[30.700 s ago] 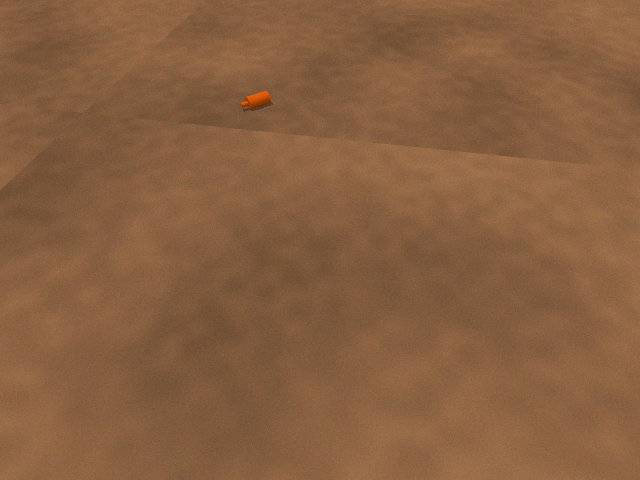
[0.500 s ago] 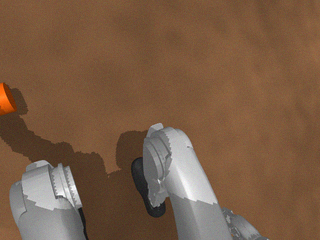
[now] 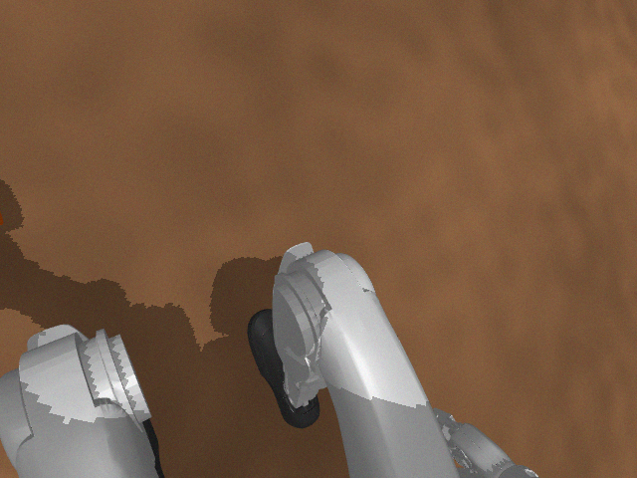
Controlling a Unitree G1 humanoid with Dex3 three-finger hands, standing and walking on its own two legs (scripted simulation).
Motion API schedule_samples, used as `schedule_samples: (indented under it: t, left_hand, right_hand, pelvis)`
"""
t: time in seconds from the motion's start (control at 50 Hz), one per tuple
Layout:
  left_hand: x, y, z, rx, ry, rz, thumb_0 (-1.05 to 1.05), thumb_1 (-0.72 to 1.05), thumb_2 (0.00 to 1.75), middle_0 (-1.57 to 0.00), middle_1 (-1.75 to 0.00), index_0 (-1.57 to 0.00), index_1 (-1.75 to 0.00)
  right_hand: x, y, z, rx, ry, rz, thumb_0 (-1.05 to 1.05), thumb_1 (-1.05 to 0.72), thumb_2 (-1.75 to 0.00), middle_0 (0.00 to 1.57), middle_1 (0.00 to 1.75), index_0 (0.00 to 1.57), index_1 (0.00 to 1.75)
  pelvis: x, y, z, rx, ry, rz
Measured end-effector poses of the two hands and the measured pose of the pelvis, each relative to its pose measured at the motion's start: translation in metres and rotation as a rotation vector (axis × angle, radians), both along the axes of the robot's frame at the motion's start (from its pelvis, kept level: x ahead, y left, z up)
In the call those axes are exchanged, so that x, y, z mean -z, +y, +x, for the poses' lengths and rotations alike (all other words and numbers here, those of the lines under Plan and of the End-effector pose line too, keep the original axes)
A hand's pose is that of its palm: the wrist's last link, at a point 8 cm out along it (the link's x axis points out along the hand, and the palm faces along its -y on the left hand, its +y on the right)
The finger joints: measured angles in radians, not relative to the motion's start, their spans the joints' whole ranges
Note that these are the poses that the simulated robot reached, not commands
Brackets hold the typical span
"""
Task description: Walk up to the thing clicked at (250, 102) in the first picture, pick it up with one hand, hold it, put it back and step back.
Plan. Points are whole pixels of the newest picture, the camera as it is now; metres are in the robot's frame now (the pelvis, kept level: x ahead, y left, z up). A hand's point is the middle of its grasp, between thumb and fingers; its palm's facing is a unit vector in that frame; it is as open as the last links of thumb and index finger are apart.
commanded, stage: open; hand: left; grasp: from above
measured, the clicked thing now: out of the picture +0.46 +0.32 -0.27
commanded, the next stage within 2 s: withdraw in 0.92 s
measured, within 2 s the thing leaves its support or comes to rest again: rests again in 0.36 s
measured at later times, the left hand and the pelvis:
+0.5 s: hand out of the picture +0.46 +0.31 -0.24, palm faces -0.45 -0.12 -0.89, open 12.0 cm; pelvis +0.00 +0.00 +0.00, yaw -1 degrees
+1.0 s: hand out of the picture +0.46 +0.31 -0.24, palm faces -0.45 -0.11 -0.88, open 13.8 cm; pelvis +0.00 +0.00 +0.00, yaw -1 degrees
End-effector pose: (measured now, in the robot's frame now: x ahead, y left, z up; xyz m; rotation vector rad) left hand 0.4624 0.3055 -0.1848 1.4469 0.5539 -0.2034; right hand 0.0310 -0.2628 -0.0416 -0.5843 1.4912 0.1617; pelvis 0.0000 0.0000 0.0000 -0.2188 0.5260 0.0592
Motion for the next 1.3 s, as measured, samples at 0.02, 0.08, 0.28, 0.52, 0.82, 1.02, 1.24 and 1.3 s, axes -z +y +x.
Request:
schedule_samples:
  t: [0.02, 0.08, 0.28, 0.52, 0.82, 1.02, 1.24, 1.3]
  left_hand:
    - [0.000, 0.000, 0.000, 0.000, 0.000, 0.000, -0.01, 0.01, 0.37, -0.76, -0.40, -0.76, -0.41]
    - [0.000, 0.000, 0.000, 0.003, -0.001, 0.000, -0.01, 0.02, 0.38, -0.75, -0.41, -0.75, -0.41]
    - [-0.002, 0.000, 0.000, 0.015, -0.010, 0.006, -0.01, -0.01, 0.54, -0.61, -0.53, -0.61, -0.53]
    - [-0.003, 0.002, 0.004, -0.008, -0.006, 0.014, 0.00, -0.20, 0.74, -0.38, -0.71, -0.37, -0.72]
    - [0.000, 0.006, 0.003, 0.004, -0.002, 0.006, 0.00, -0.43, 0.96, -0.18, -0.91, -0.16, -0.92]
    - [-0.002, 0.003, 0.002, 0.017, -0.006, 0.014, 0.00, -0.48, 1.01, -0.11, -0.99, -0.10, -1.00]
    - [-0.020, 0.009, 0.006, 0.000, -0.089, 0.025, 0.00, -0.50, 0.99, -0.10, -1.01, -0.10, -1.01]
    - [-0.040, 0.013, 0.009, -0.009, -0.131, 0.043, 0.00, -0.50, 0.99, -0.10, -1.00, -0.10, -1.00]
  right_hand:
    - [0.000, 0.000, -0.001, -0.001, 0.000, 0.000, 0.00, -0.90, -0.90, 0.20, 0.30, 0.20, 0.30]
    - [-0.001, 0.001, -0.002, -0.002, -0.001, -0.004, 0.00, -0.90, -0.90, 0.20, 0.30, 0.20, 0.30]
    - [-0.004, 0.004, -0.003, -0.021, -0.012, 0.006, 0.00, -0.90, -0.89, 0.20, 0.30, 0.20, 0.30]
    - [-0.005, 0.006, -0.001, -0.016, -0.018, 0.015, 0.00, -0.90, -0.89, 0.20, 0.30, 0.20, 0.30]
    - [-0.008, 0.002, -0.005, -0.014, 0.009, -0.006, 0.00, -0.90, -0.90, 0.20, 0.30, 0.20, 0.30]
    - [-0.008, 0.003, -0.002, -0.021, -0.001, -0.004, 0.00, -0.90, -0.89, 0.20, 0.30, 0.20, 0.30]
    - [-0.006, 0.005, 0.003, -0.010, -0.011, 0.020, 0.00, -0.91, -0.90, 0.20, 0.30, 0.20, 0.30]
    - [-0.003, 0.005, 0.008, 0.016, -0.024, 0.039, 0.00, -0.91, -0.90, 0.20, 0.30, 0.20, 0.30]
  pelvis:
    - [0.000, 0.000, 0.000, 0.000, -0.002, -0.001]
    - [0.000, 0.000, -0.001, 0.002, -0.006, -0.003]
    - [0.000, 0.001, -0.003, 0.004, -0.015, -0.006]
    - [-0.002, 0.001, -0.002, 0.004, -0.008, -0.011]
    - [-0.003, 0.000, -0.003, 0.005, -0.008, -0.012]
    - [-0.004, 0.000, -0.003, 0.004, -0.007, -0.012]
    - [-0.006, 0.000, -0.001, 0.001, 0.016, -0.007]
    - [-0.009, -0.001, 0.002, -0.004, 0.038, -0.001]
